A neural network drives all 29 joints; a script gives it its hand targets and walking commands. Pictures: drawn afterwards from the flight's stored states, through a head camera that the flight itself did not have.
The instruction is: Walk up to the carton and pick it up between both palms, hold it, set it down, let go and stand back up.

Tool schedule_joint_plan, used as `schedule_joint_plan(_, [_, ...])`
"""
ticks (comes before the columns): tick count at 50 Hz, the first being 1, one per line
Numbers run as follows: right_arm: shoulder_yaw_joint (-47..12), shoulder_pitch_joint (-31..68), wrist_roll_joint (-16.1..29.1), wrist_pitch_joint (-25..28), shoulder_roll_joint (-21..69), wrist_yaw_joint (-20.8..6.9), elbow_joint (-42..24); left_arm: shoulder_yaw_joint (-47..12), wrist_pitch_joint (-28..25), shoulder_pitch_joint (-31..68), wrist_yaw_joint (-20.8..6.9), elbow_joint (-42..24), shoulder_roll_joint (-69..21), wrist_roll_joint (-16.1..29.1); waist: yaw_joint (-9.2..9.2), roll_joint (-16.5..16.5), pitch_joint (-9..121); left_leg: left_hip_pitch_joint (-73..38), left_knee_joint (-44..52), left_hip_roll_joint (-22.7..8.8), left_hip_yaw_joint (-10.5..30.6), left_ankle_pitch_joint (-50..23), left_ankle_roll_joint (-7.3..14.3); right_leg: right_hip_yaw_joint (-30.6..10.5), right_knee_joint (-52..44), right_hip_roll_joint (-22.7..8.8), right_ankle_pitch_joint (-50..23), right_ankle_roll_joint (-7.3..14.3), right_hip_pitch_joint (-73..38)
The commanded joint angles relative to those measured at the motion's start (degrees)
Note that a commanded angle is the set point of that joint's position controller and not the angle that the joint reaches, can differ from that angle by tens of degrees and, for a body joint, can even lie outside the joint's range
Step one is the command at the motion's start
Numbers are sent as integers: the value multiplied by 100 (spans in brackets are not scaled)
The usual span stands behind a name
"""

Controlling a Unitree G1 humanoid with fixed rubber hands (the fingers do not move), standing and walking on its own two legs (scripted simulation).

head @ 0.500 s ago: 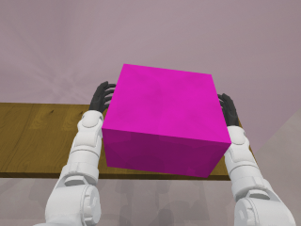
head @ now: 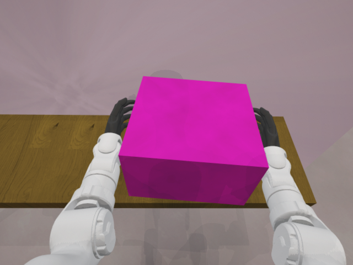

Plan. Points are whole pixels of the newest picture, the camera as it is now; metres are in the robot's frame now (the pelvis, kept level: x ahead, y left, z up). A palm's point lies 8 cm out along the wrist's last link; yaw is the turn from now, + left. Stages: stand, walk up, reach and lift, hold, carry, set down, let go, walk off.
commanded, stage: set down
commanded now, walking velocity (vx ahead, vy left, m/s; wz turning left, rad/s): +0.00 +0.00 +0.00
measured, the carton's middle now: (190, 137) +0.41 +0.02 +0.02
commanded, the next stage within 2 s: none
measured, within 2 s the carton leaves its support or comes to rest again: rests again in 1.74 s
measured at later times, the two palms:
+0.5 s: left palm (121, 138) +0.41 +0.20 +0.00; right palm (262, 149) +0.41 -0.17 +0.00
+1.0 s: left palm (120, 139) +0.41 +0.20 -0.01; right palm (260, 150) +0.41 -0.17 -0.01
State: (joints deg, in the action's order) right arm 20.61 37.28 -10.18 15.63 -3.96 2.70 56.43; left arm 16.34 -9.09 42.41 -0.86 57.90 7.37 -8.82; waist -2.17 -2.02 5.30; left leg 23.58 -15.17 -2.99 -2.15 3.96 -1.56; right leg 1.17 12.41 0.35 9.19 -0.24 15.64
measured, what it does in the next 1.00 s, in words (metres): stands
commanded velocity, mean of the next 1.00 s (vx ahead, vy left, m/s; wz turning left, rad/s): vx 0.00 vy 0.00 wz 0.00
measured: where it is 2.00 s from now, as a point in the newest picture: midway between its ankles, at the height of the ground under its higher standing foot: outside the picture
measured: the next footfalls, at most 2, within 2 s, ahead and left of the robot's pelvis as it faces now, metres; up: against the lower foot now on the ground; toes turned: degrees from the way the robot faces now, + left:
none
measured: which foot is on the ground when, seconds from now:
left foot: down 0.00-1.00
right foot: down 0.00-1.00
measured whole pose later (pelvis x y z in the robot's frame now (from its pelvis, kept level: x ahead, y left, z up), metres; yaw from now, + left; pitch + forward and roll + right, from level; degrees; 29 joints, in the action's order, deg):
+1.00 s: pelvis -0.03 +0.02 -0.03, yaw -2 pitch +27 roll -3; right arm 27.7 52.6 -11.9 28.7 -8.7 0.7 78.1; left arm 10.1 -31.1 59.4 1.6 91.0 12.5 3.6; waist -1.6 0.2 12.0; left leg 49.7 -28.6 -4.1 -2.9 6.1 0.1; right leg 0.0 26.8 0.9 11.4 -1.3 42.7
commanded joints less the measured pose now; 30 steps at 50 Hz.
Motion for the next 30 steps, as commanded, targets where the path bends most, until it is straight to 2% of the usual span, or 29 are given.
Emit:
schedule_joint_plan(1, [-1879,4123,-291,735,3215,-639,-1074,-1674,-726,3734,-411,-722,-3458,46,22,348,4395,-2637,-726,144,-370,-3002,-249,385,428,73,-3145,-172,-760])
schedule_joint_plan(10, [-2036,4129,-367,912,3423,-645,-752,-1665,-1328,3931,-451,42,-3397,250,-21,251,4780,-2098,-858,113,-295,-3000,-196,297,737,18,-3770,-259,-675])
schedule_joint_plan(19, [-2021,4242,-453,1141,3526,-708,-269,-1651,-1860,4261,-483,779,-3309,469,-30,209,5108,-1616,-1027,80,-272,-2790,-161,253,991,28,-3797,-313,-328])
schedule_joint_plan(23, [-1906,4228,-547,1244,3449,-761,161,-1596,-2046,4365,-502,1141,-3146,528,-16,223,5095,-1245,-1072,96,-278,-2421,-115,239,1107,23,-3588,-316,-222])
schedule_joint_plan(30, [-1493,4474,-592,1286,3302,-868,950,-1536,-2208,4828,-501,1733,-2951,639,-26,388,4868,-917,-1228,75,-378,-1644,-119,256,1185,98,-2389,-179,516])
